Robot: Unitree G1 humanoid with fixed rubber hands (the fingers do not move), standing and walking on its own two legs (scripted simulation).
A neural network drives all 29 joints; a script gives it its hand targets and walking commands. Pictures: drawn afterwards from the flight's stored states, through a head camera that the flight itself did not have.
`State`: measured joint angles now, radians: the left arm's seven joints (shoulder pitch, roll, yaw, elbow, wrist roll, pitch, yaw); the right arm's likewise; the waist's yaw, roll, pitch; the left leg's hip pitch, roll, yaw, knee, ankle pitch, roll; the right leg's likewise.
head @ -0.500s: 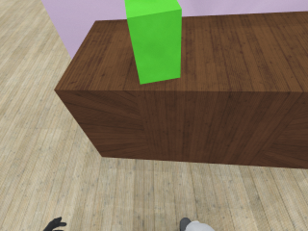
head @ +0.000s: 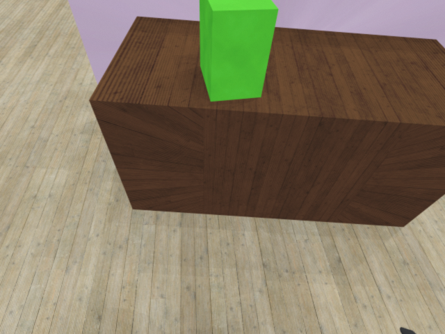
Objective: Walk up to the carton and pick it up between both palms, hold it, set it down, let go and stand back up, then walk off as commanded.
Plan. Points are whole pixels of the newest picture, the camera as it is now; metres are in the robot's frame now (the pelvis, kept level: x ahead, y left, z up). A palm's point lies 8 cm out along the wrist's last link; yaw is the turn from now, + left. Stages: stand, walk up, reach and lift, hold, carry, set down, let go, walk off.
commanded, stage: walk off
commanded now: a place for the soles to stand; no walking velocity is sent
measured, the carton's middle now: (232, 42) +0.94 -0.01 +0.04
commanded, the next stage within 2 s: none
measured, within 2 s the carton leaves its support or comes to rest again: neither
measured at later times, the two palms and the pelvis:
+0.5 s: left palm out of the picture +0.13 +0.36 -0.13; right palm out of the picture -0.04 -0.27 -0.05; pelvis -0.03 +0.06 +0.00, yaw -4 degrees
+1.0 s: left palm out of the picture +0.10 +0.30 -0.09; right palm out of the picture -0.02 -0.36 -0.08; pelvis -0.04 -0.01 -0.01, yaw -3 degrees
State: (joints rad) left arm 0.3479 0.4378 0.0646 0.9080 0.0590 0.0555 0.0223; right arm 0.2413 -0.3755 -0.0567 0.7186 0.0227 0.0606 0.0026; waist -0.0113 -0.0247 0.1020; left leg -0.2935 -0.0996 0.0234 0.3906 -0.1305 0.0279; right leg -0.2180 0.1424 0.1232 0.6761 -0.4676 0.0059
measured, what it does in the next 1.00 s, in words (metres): steps on the spot: right foot, then left foot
